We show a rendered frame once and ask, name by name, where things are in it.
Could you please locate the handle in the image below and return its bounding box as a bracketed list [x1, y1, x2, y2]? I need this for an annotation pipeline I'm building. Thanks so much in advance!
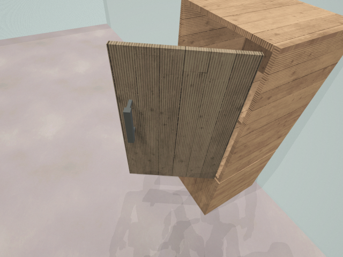
[123, 100, 135, 143]

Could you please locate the cupboard door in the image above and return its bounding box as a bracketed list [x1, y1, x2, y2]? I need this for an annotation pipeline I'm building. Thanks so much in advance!
[106, 41, 264, 179]

